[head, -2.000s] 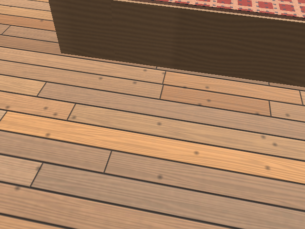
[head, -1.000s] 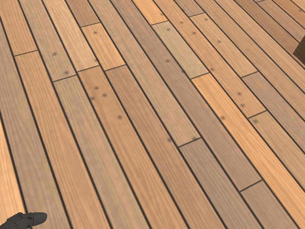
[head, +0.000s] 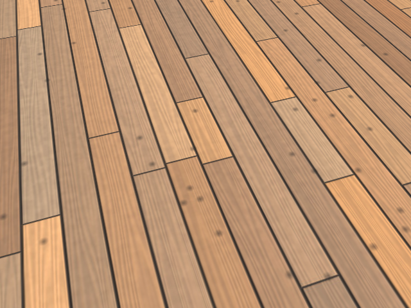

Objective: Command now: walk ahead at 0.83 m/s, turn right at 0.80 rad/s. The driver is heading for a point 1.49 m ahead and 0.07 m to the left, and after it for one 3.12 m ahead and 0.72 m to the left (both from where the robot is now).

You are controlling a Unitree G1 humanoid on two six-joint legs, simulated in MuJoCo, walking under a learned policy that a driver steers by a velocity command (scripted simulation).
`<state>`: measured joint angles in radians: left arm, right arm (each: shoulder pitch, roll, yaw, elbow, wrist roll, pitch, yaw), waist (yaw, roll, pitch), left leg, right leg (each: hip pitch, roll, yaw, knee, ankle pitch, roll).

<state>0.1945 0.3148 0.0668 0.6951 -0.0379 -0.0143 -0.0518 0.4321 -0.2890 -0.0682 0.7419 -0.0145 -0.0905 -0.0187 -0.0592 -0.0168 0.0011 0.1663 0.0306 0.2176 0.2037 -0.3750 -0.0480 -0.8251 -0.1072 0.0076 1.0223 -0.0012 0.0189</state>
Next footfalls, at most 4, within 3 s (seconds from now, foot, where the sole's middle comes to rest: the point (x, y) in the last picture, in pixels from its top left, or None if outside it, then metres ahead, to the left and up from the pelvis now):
0.14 right None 0.29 -0.15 -0.76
0.64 left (222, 241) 0.74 -0.07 -0.76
1.06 right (237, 153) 1.15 -0.17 -0.76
1.54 left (138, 113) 1.42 0.27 -0.76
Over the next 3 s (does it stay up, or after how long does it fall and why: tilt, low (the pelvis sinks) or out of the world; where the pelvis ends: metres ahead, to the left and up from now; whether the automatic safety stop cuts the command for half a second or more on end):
stays up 2.37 0.36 0.00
